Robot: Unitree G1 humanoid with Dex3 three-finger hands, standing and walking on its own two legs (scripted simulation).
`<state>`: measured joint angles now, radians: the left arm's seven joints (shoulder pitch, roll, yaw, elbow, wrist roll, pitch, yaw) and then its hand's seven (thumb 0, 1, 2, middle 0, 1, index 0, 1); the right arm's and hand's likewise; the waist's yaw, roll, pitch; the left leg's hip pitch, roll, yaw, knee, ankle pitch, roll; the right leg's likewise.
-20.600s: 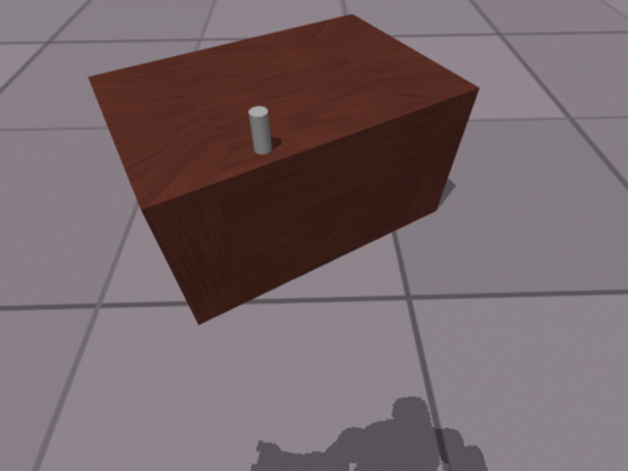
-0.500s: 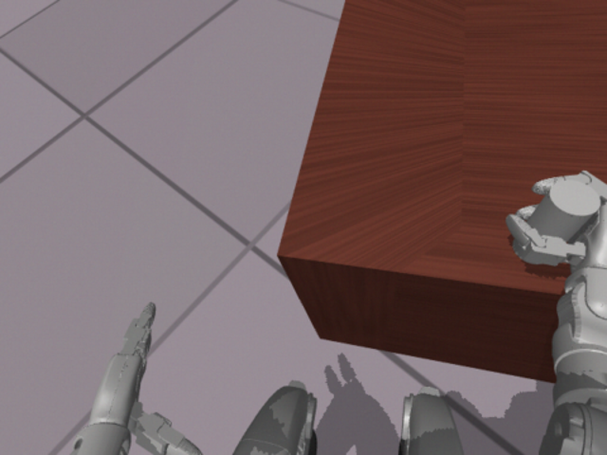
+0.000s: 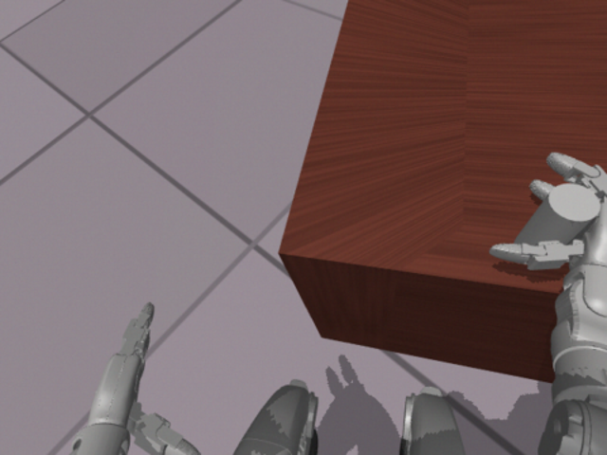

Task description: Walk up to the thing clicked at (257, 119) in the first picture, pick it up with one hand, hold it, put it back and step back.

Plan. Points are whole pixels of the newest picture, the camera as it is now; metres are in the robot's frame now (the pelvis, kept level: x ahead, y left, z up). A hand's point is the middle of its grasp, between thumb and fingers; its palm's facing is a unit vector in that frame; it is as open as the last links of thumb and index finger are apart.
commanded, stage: withdraw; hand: right
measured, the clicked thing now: (551, 227) +0.43 -0.23 +0.00
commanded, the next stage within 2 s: rise in 0.26 s
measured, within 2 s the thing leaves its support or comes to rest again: neither
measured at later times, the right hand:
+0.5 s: hand out of the picture +0.46 -0.31 +0.12, palm faces +0.29 +0.94 -0.16, open 17.3 cm
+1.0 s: hand out of the picture +0.32 -0.34 +0.11, palm faces +0.38 +0.84 -0.39, open 17.1 cm
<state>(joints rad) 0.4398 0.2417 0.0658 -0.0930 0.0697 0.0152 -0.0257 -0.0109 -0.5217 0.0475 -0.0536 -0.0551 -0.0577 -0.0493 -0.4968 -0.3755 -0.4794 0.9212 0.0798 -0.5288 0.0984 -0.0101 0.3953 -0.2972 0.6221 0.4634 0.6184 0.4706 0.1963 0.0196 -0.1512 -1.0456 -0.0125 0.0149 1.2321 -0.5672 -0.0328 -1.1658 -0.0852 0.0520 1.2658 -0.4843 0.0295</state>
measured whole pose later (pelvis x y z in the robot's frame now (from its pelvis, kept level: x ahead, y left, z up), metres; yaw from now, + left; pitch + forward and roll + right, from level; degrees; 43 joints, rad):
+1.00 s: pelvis +0.04 -0.01 +0.09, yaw -1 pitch +9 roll +1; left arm 0.41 0.26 0.04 0.19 -0.07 0.11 -0.01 -0.01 -0.41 0.12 -0.06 -0.07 -0.06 -0.07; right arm -0.04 -0.47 -0.34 0.47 0.05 -0.01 -0.02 -0.01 0.46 -0.08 0.07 0.05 0.06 0.06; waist 0.00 -0.02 -0.10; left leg -0.46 0.03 -0.01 0.74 -0.42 -0.05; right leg -0.57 -0.05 -0.01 0.78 -0.36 0.01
